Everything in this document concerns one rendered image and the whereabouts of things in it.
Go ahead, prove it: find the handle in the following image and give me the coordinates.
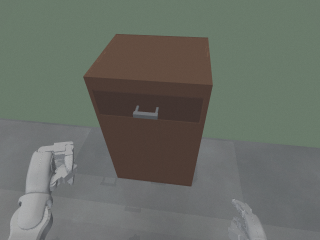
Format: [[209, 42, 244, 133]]
[[133, 105, 159, 120]]

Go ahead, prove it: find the robot right hand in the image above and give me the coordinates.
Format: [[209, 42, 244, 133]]
[[228, 199, 267, 240]]

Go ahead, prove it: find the drawer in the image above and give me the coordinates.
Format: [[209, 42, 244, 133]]
[[93, 90, 204, 123]]

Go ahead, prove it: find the robot left hand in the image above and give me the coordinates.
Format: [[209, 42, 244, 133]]
[[25, 141, 77, 195]]

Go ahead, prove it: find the robot left forearm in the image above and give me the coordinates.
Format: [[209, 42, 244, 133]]
[[8, 192, 53, 240]]

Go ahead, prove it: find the cabinet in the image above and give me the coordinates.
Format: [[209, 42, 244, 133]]
[[83, 34, 213, 187]]

